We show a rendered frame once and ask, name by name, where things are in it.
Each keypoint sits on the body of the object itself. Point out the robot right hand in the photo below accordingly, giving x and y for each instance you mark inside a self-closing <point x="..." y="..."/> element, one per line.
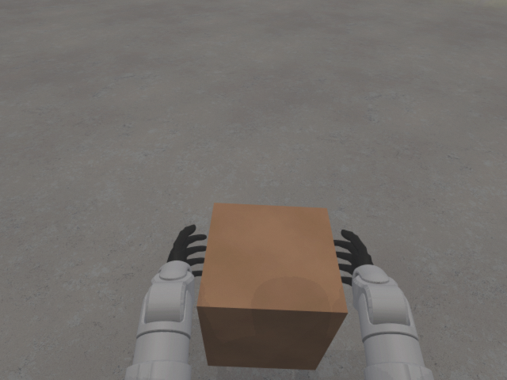
<point x="358" y="256"/>

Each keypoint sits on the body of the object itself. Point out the robot left forearm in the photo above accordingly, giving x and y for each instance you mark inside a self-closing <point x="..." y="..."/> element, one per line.
<point x="165" y="323"/>

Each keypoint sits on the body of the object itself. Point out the robot right forearm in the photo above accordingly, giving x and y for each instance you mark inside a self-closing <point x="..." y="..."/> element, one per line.
<point x="391" y="346"/>

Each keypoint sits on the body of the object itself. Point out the robot left hand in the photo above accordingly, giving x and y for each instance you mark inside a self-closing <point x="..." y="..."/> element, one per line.
<point x="181" y="252"/>

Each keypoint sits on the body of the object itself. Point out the carton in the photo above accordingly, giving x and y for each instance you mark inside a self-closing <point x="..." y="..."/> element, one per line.
<point x="271" y="294"/>

